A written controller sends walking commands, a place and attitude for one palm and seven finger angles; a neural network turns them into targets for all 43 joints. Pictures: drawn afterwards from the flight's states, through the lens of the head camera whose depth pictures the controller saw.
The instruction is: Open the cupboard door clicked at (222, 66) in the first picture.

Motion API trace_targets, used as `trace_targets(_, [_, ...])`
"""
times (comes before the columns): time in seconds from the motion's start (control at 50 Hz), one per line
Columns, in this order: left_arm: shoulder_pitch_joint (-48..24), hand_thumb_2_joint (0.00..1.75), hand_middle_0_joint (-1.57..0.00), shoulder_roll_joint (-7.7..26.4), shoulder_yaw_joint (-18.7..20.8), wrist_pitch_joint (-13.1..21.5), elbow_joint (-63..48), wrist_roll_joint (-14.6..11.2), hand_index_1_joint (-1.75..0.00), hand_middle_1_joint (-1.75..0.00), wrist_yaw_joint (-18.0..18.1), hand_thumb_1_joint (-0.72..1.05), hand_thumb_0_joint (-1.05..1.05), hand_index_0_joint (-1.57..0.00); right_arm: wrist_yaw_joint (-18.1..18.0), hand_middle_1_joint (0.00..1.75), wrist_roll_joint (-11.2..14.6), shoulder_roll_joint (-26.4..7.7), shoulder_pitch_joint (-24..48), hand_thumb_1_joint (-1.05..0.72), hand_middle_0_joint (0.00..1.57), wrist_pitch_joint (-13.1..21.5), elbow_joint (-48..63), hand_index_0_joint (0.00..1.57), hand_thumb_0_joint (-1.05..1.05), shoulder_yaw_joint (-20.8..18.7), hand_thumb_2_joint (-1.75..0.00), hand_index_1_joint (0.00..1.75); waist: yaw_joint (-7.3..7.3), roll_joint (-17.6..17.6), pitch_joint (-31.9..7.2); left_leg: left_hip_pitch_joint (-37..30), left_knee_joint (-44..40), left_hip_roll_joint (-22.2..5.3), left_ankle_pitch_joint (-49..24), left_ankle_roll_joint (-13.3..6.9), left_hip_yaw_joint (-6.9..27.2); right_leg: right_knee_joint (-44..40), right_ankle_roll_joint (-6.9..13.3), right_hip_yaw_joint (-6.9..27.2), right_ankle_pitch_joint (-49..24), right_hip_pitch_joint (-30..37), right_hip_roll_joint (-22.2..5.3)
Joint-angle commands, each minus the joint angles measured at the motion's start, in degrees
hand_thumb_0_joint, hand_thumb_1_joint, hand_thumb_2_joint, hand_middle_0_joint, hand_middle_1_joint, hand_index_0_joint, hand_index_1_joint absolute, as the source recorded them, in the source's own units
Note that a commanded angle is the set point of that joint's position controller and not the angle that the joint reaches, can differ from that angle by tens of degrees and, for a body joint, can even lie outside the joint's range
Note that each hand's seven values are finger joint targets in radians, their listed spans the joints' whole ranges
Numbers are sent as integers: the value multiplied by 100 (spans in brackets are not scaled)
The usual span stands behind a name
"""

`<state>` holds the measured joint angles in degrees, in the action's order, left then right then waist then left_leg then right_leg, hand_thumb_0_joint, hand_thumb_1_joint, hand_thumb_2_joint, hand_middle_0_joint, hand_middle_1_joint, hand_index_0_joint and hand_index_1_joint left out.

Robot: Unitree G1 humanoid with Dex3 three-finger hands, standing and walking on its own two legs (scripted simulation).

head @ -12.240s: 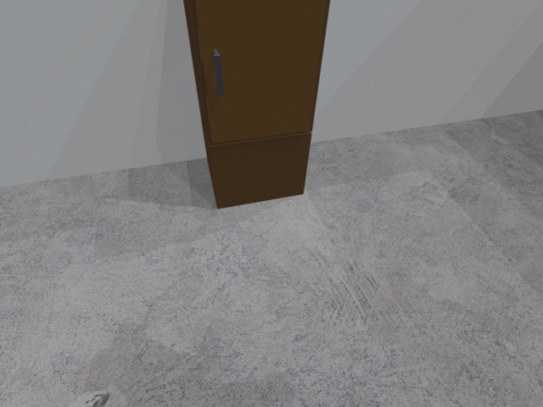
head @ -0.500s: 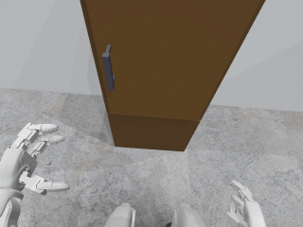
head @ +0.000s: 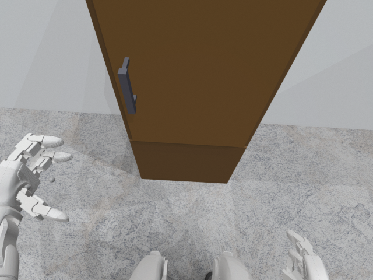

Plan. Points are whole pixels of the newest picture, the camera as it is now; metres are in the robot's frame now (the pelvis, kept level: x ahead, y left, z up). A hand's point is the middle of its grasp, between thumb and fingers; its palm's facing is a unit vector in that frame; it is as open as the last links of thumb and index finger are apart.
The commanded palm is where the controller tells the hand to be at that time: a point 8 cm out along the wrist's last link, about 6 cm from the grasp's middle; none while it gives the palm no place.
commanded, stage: raise the hand with hooked fingers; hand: left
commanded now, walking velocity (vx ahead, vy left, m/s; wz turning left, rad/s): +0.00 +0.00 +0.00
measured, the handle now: (129, 87) +0.54 +0.18 +0.04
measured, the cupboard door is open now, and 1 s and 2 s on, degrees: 0 0 0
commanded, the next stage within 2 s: move the hooked fingers beside the handle in 0.40 s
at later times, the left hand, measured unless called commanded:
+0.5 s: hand (56, 180) +0.29 +0.27 +0.05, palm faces +0.03 -1.00 -0.04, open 13.9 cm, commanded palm +0.26 +0.31 +0.05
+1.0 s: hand (70, 151) +0.35 +0.26 +0.05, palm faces +0.01 -1.00 -0.03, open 13.9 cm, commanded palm +0.33 +0.31 +0.05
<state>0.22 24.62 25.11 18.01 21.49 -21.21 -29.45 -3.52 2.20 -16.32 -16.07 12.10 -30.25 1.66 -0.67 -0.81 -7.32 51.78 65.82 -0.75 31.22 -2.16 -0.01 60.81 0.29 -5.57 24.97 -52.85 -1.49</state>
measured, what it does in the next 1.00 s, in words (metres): stands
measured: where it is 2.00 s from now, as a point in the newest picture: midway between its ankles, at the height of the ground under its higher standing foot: outside the picture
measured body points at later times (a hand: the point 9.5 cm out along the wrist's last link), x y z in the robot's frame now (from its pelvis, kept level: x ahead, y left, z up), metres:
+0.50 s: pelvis +0.00 -0.01 +0.00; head +0.08 +0.01 +0.44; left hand +0.28 +0.32 +0.06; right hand +0.16 -0.26 -0.08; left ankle +0.00 +0.09 -0.65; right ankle +0.04 -0.13 -0.65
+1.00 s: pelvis -0.01 +0.00 +0.00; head +0.09 +0.02 +0.44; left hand +0.34 +0.32 +0.05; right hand +0.12 -0.26 -0.09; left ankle +0.00 +0.09 -0.65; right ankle +0.04 -0.13 -0.65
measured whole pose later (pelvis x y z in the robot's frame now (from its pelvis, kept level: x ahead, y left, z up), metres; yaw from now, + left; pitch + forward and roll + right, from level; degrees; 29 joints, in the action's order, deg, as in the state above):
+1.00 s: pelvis -0.01 +0.00 +0.00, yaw -1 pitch +18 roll -3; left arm -14.7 25.6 25.3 20.4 34.4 -17.5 -27.4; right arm -3.6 2.0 -16.1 -17.3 8.2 -31.6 1.9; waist -2.7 -0.4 -7.4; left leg 54.1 66.4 -1.2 30.8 -2.1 -0.6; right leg 61.5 0.5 -4.8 24.2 -55.6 -1.0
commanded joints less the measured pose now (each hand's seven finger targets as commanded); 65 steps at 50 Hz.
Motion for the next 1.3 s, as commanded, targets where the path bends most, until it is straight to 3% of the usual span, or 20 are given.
trace_targets(0.0, [-536, 30, -30, 1260, 520, 413, -1120, -157, -120, -120, -7, -50, 0, -30, -35, 30, 4, -879, -95, -90, 20, 263, 758, 20, 0, -426, -90, 30, 103, -389, -1882, -1037, -1086, 69, -2491, 219, 295, -521, 132, 180, -1270, 1356, 249])
trace_targets(0.12, [-624, 30, -30, 1251, 552, 548, -1089, -137, -120, -120, 80, -50, 0, -30, -8, 30, 4, -855, -84, -90, 20, 183, 737, 20, 0, -434, -90, 30, 39, -450, -1731, -890, -1045, 76, -2266, 197, 232, -539, 120, 223, -1198, 1310, 234])
trace_targets(0.22, [-651, 30, -30, 1317, 544, 581, -1205, -94, -120, -120, 70, -50, 0, -30, -18, 30, 4, -830, -63, -90, 20, 135, 773, 20, 0, -424, -90, 30, 62, -624, -1901, -986, -1069, 79, -2325, 174, 216, -553, 128, 263, -1272, 1444, 226])
trace_targets(0.38, [-724, 30, -30, 1227, 525, 567, -904, -185, -120, -120, 7, -50, 0, -30, -56, 30, 19, -828, -13, -90, 20, 78, 753, 20, 0, -398, -90, 30, -22, -292, -1669, -694, -1041, 98, -1843, 125, 189, -647, 103, 318, -1032, 1453, 235])
trace_targets(0.48, [-827, 30, -30, 1257, 465, 535, -866, -123, -120, -120, -35, -50, 0, -30, -64, 30, 23, -829, 22, -90, 20, 59, 805, 20, 0, -374, -90, 30, 0, -386, -1624, -705, -1112, 103, -1666, 118, 197, -685, 126, 323, -836, 1436, 233])
trace_targets(0.54, [-1636, 30, -30, 1396, 460, 606, -774, -87, -120, -120, -9, -50, 0, -30, -131, 30, 7, -855, 0, -90, 20, 65, 688, 20, 0, -349, -90, 30, -148, -374, -1458, -540, -994, 82, -1433, 94, 230, -651, 139, 369, -612, 1208, 250])
trace_targets(0.64, [-2003, 30, -30, 1391, 356, 710, -627, -25, -120, -120, -15, -50, 0, -30, -173, 30, 12, -863, -44, -90, 20, 104, 620, 20, 0, -353, -90, 30, -114, -634, -1726, -827, -1053, 70, -1504, 133, 285, -599, 173, 335, -596, 1100, 243])
trace_targets(0.66, [-2006, 30, -30, 1321, 279, 663, -517, 12, -120, -120, -39, -50, 0, -30, -170, 30, 15, -858, -58, -90, 20, 88, 604, 20, 0, -346, -90, 30, -121, -576, -1818, -826, -1051, 73, -1505, 124, 258, -609, 144, 348, -622, 1124, 235])
trace_targets(0.68, [-2228, 30, -30, 1496, 365, 640, -415, 57, -120, -120, -21, -50, 0, -30, -180, 30, 17, -887, -67, -90, 20, 69, 557, 20, 0, -348, -90, 30, -142, -565, -1786, -778, -1039, 62, -1473, 124, 274, -606, 142, 353, -613, 1094, 220])
trace_targets(0.82, [-2493, 30, -30, 1753, 605, 441, 191, 156, -120, -120, 91, -50, 0, -30, -157, 30, 21, -905, -136, -90, 20, -73, 566, 20, 0, -335, -90, 30, -66, -427, -1838, -556, -1080, 59, -1477, 118, 222, -606, 126, 378, -665, 1239, 204])
trace_targets(0.88, [-2754, 30, -30, 1611, 454, 542, 135, 207, -120, -120, 152, -50, 0, -30, -120, 30, 3, -877, -199, -90, 20, -106, 541, 20, 0, -349, -90, 30, -84, -645, -1992, -812, -1089, 34, -1725, 155, 255, -545, 144, 336, -818, 1121, 223])
trace_targets(0.92, [-2821, 30, -30, 1497, 324, 609, 33, 235, -120, -120, 202, -50, 0, -30, -88, 30, -9, -886, -226, -90, 20, -125, 533, 20, 0, -363, -90, 30, -113, -671, -2093, -928, -1107, 23, -1816, 169, 276, -539, 139, 306, -849, 1072, 224])
trace_targets(0.94, [-2796, 30, -30, 1508, 342, 631, 109, 218, -120, -120, 208, -50, 0, -30, -85, 30, -15, -895, -278, -90, 20, -134, 529, 20, 0, -371, -90, 30, -131, -493, -2101, -891, -1070, 18, -1933, 160, 290, -509, 153, 299, -937, 1131, 254])
trace_targets(0.96, [-2770, 30, -30, 1557, 378, 633, 208, 268, -120, -120, 210, -50, 0, -30, -77, 30, -15, -907, -317, -90, 20, -166, 482, 20, 0, -376, -90, 30, -110, -591, -2171, -967, -1080, 1, -2054, 182, 294, -496, 148, 297, -1005, 1103, 251])
trace_targets(1.04, [-3327, 30, -30, 1393, 158, 592, 593, 362, -120, -120, 289, -50, 0, -30, -87, 30, -8, -936, -399, -90, 20, -251, 372, 20, 0, -379, -90, 30, -273, -462, -1816, -784, -1070, -10, -1784, 174, 331, -491, 148, 255, -787, 778, 253])
trace_targets(1.08, [-3597, 30, -30, 1531, 235, 610, 672, 452, -120, -120, 358, -50, 0, -30, -92, 30, -15, -947, -428, -90, 20, -301, 326, 20, 0, -398, -90, 30, -275, -507, -1897, -816, -1080, -8, -1713, 175, 324, -506, 138, 283, -765, 785, 225])
trace_targets(1.14, [-3780, 30, -30, 1475, 134, 731, 424, 501, -120, -120, 456, -50, 0, -30, -70, 30, -36, -931, -488, -90, 20, -328, 348, 20, 0, -410, -90, 30, -245, -728, -2244, -1229, -1057, -34, -2278, 243, 389, -437, 169, 246, -974, 749, 242])
trace_targets(1.16, [-3755, 30, -30, 1557, 218, 744, 492, 549, -120, -120, 497, -50, 0, -30, -52, 30, -59, -927, -551, -90, 20, -362, 294, 20, 0, -418, -90, 30, -210, -701, -2435, -1380, -1048, -51, -2429, 267, 401, -446, 150, 251, -1038, 770, 245])
trace_targets(1.22, [-4167, 30, -30, 1567, 195, 795, 795, 626, -120, -120, 616, -50, 0, -30, -43, 30, -62, -908, -543, -90, 20, -442, 198, 20, 0, -399, -90, 30, -317, -561, -2211, -1091, -995, -40, -2108, 219, 356, -453, 121, 278, -963, 745, 238])
trace_targets(1.28, [-4217, 30, -30, 1834, 436, 775, 1328, 707, -120, -120, 663, -50, 0, -30, -51, 30, -66, -932, -610, -90, 20, -548, 156, 20, 0, -375, -90, 30, -298, -352, -2158, -761, -968, -24, -2020, 173, 312, -417, 124, 302, -1061, 917, 241])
